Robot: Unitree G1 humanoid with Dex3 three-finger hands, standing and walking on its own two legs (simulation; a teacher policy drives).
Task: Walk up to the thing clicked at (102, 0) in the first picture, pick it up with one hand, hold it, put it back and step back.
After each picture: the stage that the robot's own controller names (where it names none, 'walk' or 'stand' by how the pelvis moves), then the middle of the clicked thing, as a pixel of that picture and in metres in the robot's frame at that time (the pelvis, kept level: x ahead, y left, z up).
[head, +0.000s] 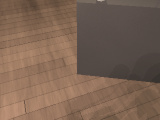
stand; out of the picture +1.06 -0.11 +0.13
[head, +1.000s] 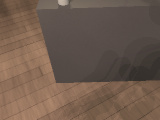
walk; out of the picture +0.92 +0.14 +0.14
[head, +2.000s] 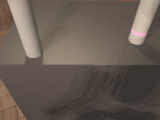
stand; (27, 28) +0.51 +0.24 +0.14
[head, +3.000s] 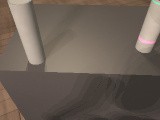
stand; (29, 34) +0.49 +0.21 +0.15
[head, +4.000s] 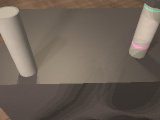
stand; (19, 46) +0.44 +0.23 +0.13
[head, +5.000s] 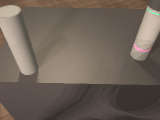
stand; (20, 44) +0.45 +0.23 +0.13
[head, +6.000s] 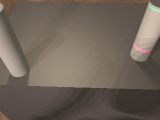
stand; (7, 45) +0.42 +0.25 +0.14
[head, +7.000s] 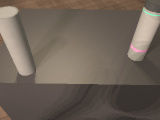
stand; (18, 45) +0.45 +0.24 +0.13
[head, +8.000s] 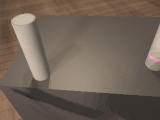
rise first; (34, 51) +0.43 +0.21 +0.13
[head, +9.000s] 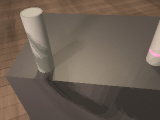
go down; (40, 43) +0.47 +0.20 +0.14
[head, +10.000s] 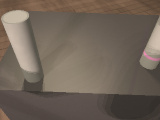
go down; (26, 51) +0.42 +0.19 +0.14
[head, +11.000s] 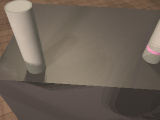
close in; (29, 42) +0.44 +0.19 +0.15
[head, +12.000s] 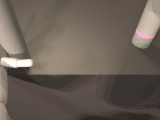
close; (8, 31) +0.45 +0.21 +0.17
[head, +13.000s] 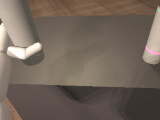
lift; (19, 23) +0.37 +0.16 +0.30
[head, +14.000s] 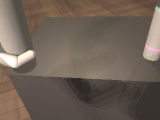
lift; (12, 29) +0.31 +0.18 +0.31
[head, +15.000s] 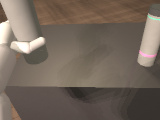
hold; (23, 18) +0.36 +0.16 +0.33
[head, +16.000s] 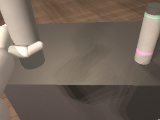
hold; (21, 23) +0.35 +0.16 +0.32
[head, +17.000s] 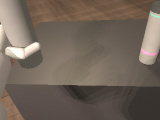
crouch; (17, 23) +0.35 +0.17 +0.31
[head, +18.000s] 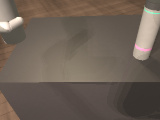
crouch; out of the picture +0.43 +0.22 +0.33
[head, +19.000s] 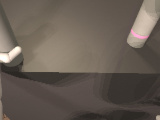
lower; out of the picture +0.45 +0.23 +0.16
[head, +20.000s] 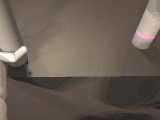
lower; (5, 31) +0.45 +0.21 +0.17
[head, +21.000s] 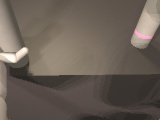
lower; (7, 32) +0.45 +0.21 +0.17
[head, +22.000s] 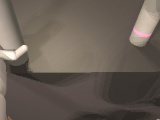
lower; (7, 29) +0.46 +0.21 +0.17
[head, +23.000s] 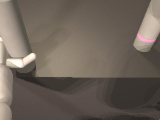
loosen; (15, 38) +0.43 +0.20 +0.17
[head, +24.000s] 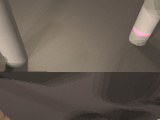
withdraw; (4, 31) +0.44 +0.20 +0.17
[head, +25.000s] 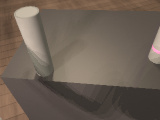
sink last; (37, 45) +0.43 +0.19 +0.15
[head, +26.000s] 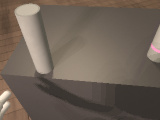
stand; (37, 43) +0.44 +0.19 +0.14
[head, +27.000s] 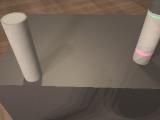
stand; (25, 51) +0.43 +0.21 +0.14
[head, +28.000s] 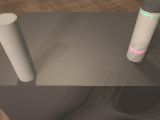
stand; (18, 51) +0.43 +0.23 +0.13
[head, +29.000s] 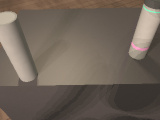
stand; (18, 51) +0.41 +0.23 +0.13
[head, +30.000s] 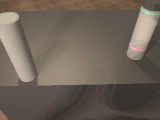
stand; (19, 51) +0.42 +0.23 +0.13
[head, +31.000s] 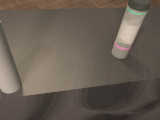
stand; (0, 60) +0.36 +0.25 +0.13
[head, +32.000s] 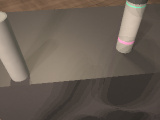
walk; (9, 51) +0.42 +0.26 +0.13
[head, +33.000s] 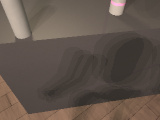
walk; (13, 7) +0.58 +0.27 +0.16
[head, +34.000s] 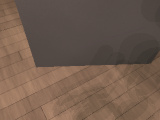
walk; out of the picture +0.98 +0.29 +0.16
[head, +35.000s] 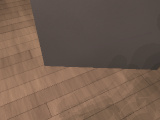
stand; out of the picture +1.05 +0.21 +0.15
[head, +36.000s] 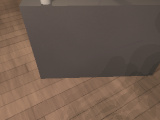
stand; out of the picture +1.01 +0.25 +0.13
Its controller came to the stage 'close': yes
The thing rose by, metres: 0.23
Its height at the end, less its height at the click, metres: +0.00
